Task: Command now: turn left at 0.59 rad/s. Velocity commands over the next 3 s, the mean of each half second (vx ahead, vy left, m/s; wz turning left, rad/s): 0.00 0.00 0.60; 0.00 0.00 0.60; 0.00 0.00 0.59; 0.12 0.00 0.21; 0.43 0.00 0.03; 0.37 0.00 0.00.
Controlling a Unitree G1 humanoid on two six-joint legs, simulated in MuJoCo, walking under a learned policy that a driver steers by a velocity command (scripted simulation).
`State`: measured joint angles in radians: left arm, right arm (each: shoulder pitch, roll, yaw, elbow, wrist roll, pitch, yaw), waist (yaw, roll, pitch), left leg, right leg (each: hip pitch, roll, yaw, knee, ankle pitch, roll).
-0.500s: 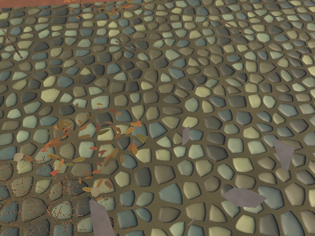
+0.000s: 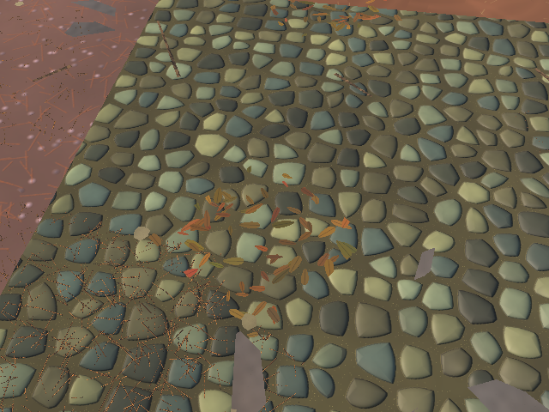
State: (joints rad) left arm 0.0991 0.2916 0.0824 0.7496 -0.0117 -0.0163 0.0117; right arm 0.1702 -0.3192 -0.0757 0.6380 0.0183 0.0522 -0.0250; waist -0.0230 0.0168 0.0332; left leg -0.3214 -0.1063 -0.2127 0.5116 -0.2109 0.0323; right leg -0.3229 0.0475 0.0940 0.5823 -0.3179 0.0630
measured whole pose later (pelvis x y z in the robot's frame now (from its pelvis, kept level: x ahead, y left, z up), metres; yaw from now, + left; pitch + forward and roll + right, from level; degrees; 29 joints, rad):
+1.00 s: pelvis +0.01 +0.02 +0.00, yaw +35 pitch +1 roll -1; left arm 0.13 0.30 0.07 0.71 0.02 -0.01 0.00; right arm 0.16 -0.35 -0.08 0.59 0.02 0.05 -0.02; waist -0.01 0.05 0.04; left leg -0.41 -0.13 -0.21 0.83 -0.48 -0.01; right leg -0.27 0.04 0.04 0.50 -0.25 -0.02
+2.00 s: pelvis +0.01 +0.09 +0.01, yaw +57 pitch +1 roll +1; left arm 0.37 0.26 0.04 0.78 -0.01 -0.05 0.02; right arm 0.20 -0.30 -0.05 0.69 0.01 -0.04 0.01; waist 0.04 0.03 0.00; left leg -0.46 0.00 -0.01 0.90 -0.36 0.00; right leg -0.12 -0.02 0.02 0.38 -0.28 -0.01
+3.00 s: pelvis +0.26 +0.49 +0.01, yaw +57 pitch +1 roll -1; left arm 0.25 0.27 0.03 0.82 0.01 -0.07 -0.02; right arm 0.14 -0.29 -0.03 0.74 0.00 -0.04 -0.01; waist 0.05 0.05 0.06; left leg -0.57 0.08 -0.06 0.74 -0.12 -0.05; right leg -0.16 0.08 -0.05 0.29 -0.14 -0.08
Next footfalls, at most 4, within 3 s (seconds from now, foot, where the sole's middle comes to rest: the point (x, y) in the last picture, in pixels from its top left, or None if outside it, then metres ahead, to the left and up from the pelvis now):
0.04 right None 0.05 -0.13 -0.77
0.46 left None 0.00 0.14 -0.78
0.94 right None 0.11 -0.05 -0.77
1.34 left None -0.07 0.15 -0.78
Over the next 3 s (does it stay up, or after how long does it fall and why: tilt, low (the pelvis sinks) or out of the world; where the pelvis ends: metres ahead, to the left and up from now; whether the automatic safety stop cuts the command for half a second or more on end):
stays up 0.26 0.49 0.01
